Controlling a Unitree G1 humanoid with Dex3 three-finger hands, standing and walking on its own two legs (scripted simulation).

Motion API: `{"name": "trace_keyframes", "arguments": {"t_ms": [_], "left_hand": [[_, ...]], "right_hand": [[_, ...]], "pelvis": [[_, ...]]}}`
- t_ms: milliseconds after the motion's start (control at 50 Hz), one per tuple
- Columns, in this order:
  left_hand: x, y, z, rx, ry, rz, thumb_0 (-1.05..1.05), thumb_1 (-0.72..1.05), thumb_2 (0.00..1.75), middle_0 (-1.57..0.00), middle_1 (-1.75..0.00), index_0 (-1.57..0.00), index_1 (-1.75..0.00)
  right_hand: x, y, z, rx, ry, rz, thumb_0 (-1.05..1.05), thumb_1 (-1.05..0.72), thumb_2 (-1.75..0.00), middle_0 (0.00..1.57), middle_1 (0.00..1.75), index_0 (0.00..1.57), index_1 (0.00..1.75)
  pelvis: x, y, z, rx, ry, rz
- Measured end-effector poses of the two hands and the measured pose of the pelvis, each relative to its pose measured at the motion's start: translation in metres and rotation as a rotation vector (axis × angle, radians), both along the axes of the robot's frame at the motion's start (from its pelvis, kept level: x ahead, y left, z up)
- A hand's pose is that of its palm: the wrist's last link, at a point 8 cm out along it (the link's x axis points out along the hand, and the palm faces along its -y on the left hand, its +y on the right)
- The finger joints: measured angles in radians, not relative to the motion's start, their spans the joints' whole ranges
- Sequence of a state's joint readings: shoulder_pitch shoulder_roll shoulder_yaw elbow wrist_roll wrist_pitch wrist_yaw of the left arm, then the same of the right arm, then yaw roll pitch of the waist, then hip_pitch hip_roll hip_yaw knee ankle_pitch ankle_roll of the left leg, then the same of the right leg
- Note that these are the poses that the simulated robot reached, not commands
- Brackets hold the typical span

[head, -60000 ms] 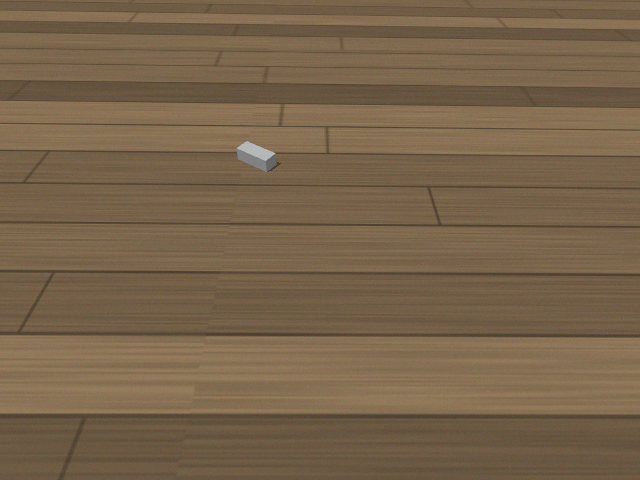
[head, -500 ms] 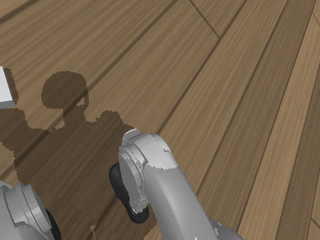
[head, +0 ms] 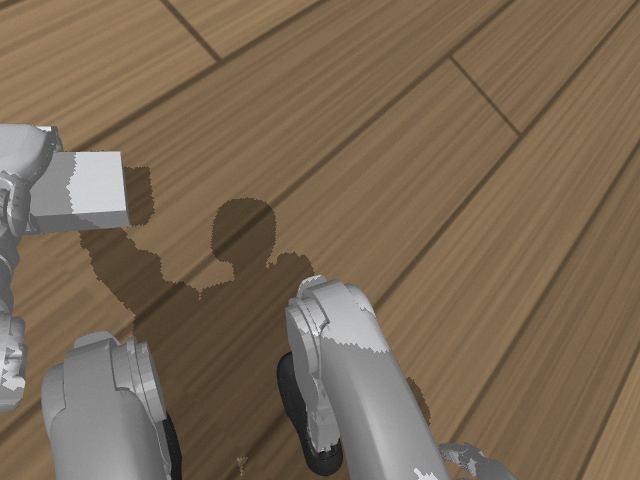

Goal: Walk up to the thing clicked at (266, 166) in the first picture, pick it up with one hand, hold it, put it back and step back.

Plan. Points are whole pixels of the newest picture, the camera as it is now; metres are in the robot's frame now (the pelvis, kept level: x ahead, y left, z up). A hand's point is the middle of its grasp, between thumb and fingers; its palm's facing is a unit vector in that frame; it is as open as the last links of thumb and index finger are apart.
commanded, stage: settle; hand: left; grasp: from above
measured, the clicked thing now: (40, 194) +0.51 +0.24 -0.20
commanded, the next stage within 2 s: lift in 0.12 s
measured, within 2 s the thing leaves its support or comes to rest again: neither
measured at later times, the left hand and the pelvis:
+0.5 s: hand out of the picture +0.48 +0.26 -0.10, palm faces -0.48 -0.02 -0.88, open 11.1 cm; pelvis +0.00 +0.00 +0.03, yaw +3 degrees
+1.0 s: hand out of the picture +0.40 +0.27 +0.07, palm faces -0.46 -0.05 -0.89, open 11.1 cm; pelvis +0.00 +0.00 +0.15, yaw +7 degrees
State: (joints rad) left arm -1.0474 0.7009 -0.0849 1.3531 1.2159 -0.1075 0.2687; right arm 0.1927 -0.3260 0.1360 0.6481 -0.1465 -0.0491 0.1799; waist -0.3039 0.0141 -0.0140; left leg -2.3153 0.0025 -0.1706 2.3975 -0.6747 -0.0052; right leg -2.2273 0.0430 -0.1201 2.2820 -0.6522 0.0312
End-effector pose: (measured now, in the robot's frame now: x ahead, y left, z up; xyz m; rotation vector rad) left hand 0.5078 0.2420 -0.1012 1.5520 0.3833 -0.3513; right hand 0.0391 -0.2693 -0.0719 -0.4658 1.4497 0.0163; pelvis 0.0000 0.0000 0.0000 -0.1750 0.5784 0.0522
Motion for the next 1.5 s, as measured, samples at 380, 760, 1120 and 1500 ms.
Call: {"name": "trace_keyframes", "arguments": {"t_ms": [380, 760, 1120, 1500], "left_hand": [[-0.002, 0.004, 0.039, -0.002, -0.013, -0.014, -0.01, -0.14, 0.61, -0.57, -0.69, -0.57, -0.66], [-0.055, 0.021, 0.134, -0.068, 0.022, -0.018, -0.01, -0.15, 0.62, -0.57, -0.7, -0.57, -0.68], [-0.122, 0.025, 0.279, -0.059, 0.003, 0.027, -0.01, -0.13, 0.61, -0.58, -0.66, -0.58, -0.64], [-0.161, 0.019, 0.404, -0.061, 0.028, 0.049, -0.01, -0.14, 0.6, -0.6, -0.63, -0.6, -0.61]], "right_hand": [[-0.01, -0.002, 0.002, -0.047, 0.032, -0.081, 0.0, -0.92, -0.9, 0.2, 0.3, 0.2, 0.3], [0.037, -0.002, 0.05, -0.046, -0.09, -0.097, 0.0, -0.92, -0.9, 0.21, 0.3, 0.21, 0.3], [0.086, 0.024, 0.153, 0.04, -0.289, -0.146, 0.0, -0.9, -0.9, 0.21, 0.3, 0.21, 0.3], [0.103, 0.017, 0.281, 0.043, -0.4, -0.183, 0.0, -0.91, -0.9, 0.21, 0.3, 0.21, 0.3]], "pelvis": [[-0.004, -0.002, 0.013, 0.028, 0.021, 0.02], [-0.006, 0.002, 0.078, 0.057, 0.03, 0.048], [0.001, 0.002, 0.195, 0.101, -0.086, 0.07], [0.027, 0.0, 0.318, 0.151, -0.263, 0.083]]}}
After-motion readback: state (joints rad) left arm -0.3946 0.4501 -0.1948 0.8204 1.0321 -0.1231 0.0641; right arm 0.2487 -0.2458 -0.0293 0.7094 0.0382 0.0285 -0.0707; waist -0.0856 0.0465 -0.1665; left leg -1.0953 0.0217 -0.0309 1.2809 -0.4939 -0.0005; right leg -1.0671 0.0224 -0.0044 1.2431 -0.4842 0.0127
